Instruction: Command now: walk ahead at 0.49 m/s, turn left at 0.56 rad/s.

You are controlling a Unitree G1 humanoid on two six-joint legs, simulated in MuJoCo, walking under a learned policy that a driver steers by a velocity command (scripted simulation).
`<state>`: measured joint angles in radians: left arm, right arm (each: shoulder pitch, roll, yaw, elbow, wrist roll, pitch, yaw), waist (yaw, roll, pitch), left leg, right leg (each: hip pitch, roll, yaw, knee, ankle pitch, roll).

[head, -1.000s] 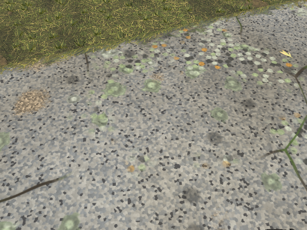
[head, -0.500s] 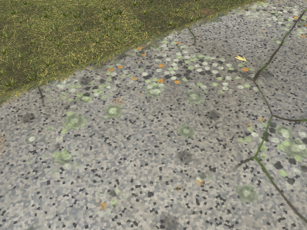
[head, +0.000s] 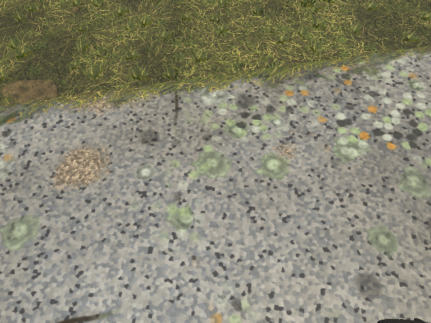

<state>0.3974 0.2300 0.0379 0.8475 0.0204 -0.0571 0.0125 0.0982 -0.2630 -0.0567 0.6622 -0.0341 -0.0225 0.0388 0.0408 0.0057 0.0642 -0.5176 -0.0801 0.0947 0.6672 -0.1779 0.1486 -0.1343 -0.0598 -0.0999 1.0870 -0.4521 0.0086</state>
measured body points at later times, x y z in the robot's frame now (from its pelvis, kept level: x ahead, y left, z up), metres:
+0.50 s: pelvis +0.29 -0.01 +0.01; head +0.33 +0.00 +0.46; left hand +0.47 +0.24 -0.08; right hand +0.31 -0.28 -0.12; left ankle +0.11 +0.04 -0.70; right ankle +0.44 -0.07 -0.71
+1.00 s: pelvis +0.38 +0.01 +0.03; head +0.38 +0.02 +0.48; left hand +0.39 +0.25 -0.12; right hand +0.47 -0.22 -0.11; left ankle +0.37 +0.12 -0.71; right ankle +0.44 -0.07 -0.71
